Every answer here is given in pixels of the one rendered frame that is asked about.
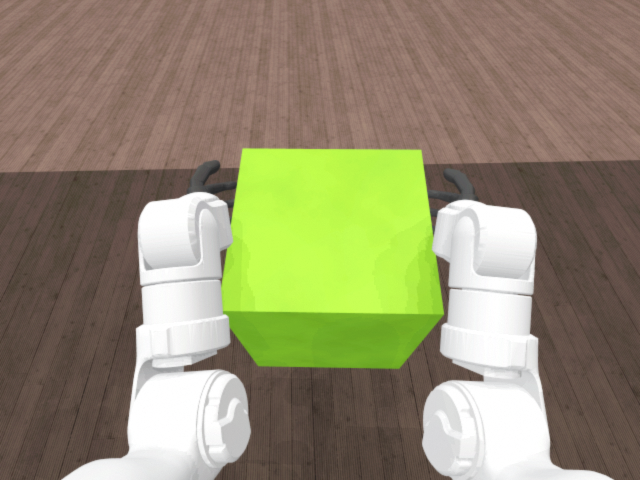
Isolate carton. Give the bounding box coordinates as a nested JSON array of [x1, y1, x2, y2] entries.
[[221, 149, 444, 369]]

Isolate left robot hand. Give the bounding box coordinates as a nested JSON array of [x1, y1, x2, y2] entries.
[[187, 160, 237, 224]]

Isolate right robot upper arm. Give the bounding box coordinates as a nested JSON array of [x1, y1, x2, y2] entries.
[[422, 380, 614, 480]]

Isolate left robot upper arm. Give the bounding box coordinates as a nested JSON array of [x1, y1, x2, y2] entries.
[[62, 369, 251, 480]]

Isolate right robot hand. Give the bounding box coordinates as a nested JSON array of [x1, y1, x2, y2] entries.
[[427, 168, 478, 234]]

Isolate left robot forearm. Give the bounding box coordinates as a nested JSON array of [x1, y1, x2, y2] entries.
[[128, 192, 233, 444]]

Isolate right robot forearm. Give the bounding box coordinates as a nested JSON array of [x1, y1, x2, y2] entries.
[[432, 200, 550, 440]]

